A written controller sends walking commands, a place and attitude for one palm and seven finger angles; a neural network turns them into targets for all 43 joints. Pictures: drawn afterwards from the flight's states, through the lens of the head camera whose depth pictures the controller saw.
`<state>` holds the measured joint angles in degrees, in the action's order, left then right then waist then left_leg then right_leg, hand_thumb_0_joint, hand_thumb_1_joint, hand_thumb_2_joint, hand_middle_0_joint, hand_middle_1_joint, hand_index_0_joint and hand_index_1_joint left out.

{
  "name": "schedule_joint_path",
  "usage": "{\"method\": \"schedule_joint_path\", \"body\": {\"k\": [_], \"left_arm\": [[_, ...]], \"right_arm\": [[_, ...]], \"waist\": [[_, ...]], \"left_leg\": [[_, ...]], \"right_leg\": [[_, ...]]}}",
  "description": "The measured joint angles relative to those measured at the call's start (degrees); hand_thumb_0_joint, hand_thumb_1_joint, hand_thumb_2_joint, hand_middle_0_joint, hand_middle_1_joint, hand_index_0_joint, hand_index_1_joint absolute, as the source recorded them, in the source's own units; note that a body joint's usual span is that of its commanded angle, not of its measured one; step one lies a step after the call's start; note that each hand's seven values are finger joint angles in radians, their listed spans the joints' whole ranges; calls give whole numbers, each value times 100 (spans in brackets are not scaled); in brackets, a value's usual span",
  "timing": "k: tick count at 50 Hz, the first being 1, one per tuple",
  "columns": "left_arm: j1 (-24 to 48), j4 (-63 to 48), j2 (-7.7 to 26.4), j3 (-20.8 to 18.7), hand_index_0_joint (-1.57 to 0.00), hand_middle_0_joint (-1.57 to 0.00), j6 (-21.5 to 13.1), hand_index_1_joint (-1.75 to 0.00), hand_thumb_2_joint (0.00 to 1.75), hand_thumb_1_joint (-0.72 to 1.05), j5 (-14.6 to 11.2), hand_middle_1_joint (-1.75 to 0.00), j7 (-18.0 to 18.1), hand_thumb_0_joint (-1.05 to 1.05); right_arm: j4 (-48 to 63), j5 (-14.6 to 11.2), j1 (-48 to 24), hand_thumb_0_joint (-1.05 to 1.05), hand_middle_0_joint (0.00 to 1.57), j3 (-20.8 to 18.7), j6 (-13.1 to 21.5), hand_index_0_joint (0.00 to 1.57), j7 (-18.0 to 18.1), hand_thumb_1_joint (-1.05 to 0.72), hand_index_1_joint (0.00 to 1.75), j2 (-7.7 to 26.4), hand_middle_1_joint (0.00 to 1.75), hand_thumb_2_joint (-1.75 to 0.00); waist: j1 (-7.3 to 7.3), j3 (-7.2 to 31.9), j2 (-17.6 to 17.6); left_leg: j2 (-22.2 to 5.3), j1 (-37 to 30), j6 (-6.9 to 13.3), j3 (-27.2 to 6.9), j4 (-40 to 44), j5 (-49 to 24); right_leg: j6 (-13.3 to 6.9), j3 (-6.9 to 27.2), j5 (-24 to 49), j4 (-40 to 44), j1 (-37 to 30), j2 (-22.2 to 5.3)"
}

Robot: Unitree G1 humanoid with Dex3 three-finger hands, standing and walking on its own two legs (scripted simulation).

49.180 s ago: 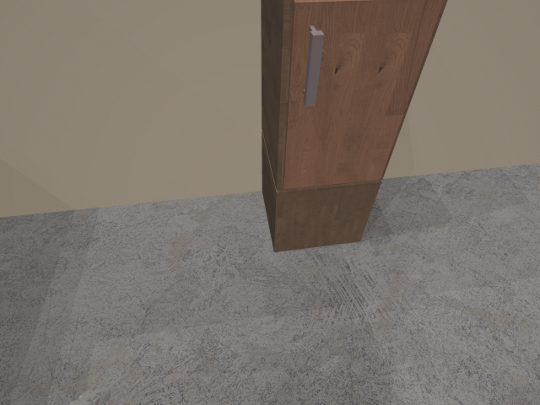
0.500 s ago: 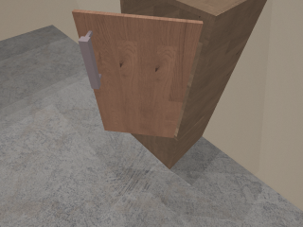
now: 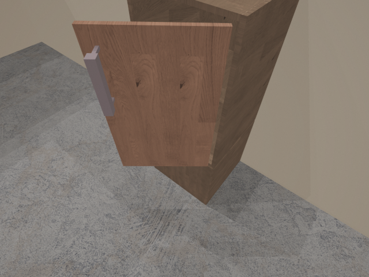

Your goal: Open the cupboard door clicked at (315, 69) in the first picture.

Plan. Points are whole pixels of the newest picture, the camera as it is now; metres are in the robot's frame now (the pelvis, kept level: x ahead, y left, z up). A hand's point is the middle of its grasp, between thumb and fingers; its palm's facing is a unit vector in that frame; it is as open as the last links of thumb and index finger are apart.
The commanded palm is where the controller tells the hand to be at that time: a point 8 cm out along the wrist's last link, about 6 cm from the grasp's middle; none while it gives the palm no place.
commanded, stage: come to a stop and stand still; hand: left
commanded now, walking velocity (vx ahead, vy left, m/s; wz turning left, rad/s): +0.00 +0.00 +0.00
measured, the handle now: (103, 82) +0.56 +0.23 +0.11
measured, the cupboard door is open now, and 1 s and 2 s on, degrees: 39 39 39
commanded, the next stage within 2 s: look again from close up in 0.50 s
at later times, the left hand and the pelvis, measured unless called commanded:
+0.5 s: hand out of the picture +0.02 +0.16 -0.17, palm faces +0.05 -0.98 -0.20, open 7.4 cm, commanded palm none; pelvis +0.01 -0.02 +0.00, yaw +1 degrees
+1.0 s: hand out of the picture -0.03 +0.19 -0.18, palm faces +0.02 -0.99 -0.15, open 7.4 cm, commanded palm none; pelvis -0.01 +0.03 +0.00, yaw +0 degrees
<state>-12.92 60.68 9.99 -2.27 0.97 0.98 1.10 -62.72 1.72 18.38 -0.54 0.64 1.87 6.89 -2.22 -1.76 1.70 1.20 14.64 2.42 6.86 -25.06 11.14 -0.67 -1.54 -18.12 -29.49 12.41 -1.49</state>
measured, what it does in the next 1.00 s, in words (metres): stands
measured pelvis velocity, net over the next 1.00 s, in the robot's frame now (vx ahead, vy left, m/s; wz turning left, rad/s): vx -0.01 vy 0.03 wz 0.00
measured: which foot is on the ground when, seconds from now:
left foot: down 0.00-1.00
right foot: down 0.00-1.00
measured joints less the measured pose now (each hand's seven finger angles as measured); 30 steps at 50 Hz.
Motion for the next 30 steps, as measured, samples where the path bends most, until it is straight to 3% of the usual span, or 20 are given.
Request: {"method": "schedule_joint_path", "body": {"k": [5, 11, 30], "left_arm": [[-178, -192, -33, 164, -20, -20, -73, -30, 90, 93, 24, -30, 28, 0], [-386, -258, -31, 171, -20, -20, -176, -30, 90, 92, -19, -30, 88, 0], [-630, -113, 37, 234, -20, -20, -178, -30, 90, 91, -26, -30, 71, 0]], "right_arm": [[69, 22, 175, 0, 20, -10, -107, 20, -68, -91, 30, 144, 30, -90], [191, -8, 177, 0, 20, -48, -104, 20, -63, -91, 30, 286, 30, -90], [320, -64, -635, 0, 19, 29, -78, 20, -83, -91, 30, 339, 30, -90]], "waist": [[-78, 77, -287], [-44, 268, -225], [259, 164, -112]], "left_leg": [[-266, 181, -175, -193, -449, 223], [-395, 166, -289, -322, -724, 429], [-337, -205, -190, -214, -324, 218]], "right_leg": [[-173, -186, 23, -1, -52, 254], [-293, -293, -128, -64, -190, 387], [-171, -191, 144, 353, -536, 343]]}}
